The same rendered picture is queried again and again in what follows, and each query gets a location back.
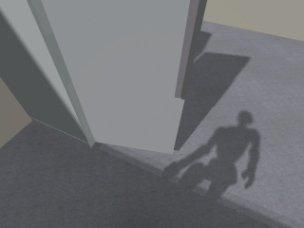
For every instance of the handle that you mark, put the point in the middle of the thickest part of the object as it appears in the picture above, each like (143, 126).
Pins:
(189, 29)

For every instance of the fridge door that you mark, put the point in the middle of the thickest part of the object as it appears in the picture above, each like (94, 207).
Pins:
(123, 58)

